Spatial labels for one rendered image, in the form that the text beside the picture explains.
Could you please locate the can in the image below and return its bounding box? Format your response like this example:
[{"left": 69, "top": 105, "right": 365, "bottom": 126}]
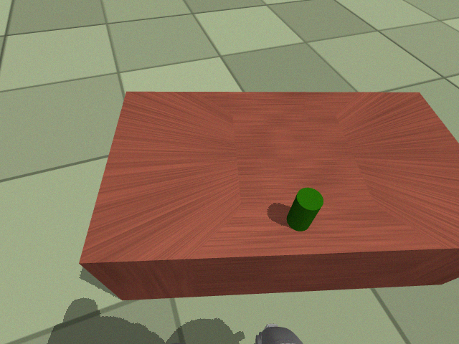
[{"left": 287, "top": 188, "right": 323, "bottom": 231}]

